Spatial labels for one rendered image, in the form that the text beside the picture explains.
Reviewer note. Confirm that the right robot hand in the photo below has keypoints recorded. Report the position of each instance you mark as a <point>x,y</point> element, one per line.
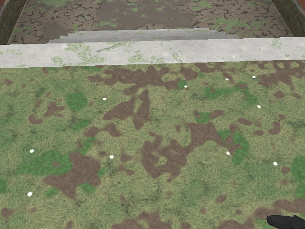
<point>286,222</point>

